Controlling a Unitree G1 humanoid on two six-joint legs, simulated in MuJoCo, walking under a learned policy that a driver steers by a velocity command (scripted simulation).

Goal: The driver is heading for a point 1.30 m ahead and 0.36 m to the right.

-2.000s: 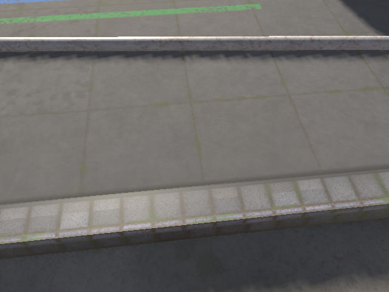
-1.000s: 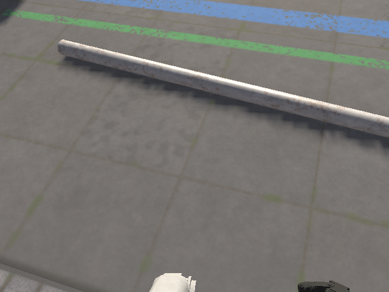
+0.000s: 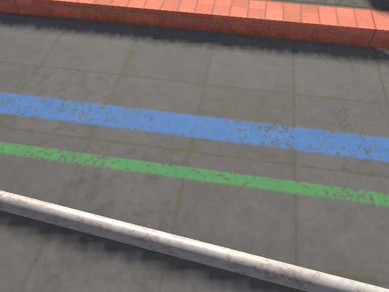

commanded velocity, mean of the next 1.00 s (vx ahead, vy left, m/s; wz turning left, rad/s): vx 0.50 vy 0.00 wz -0.52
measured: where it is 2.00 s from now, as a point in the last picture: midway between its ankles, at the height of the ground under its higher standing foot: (280, 176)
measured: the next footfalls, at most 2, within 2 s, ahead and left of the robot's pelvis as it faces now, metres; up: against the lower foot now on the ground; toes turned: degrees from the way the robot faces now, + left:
left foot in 0.24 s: +0.34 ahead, +0.13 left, +0.00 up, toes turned -13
right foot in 0.64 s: +0.41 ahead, -0.19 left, +0.00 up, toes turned -31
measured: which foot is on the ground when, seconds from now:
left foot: up 0.00-0.22, down 0.24-0.78, up 0.80-1.00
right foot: down 0.00-0.24, up 0.26-0.62, down 0.64-1.00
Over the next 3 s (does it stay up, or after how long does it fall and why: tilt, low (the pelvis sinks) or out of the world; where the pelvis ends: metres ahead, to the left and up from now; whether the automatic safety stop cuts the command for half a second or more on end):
stays up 1.26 -0.28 -0.01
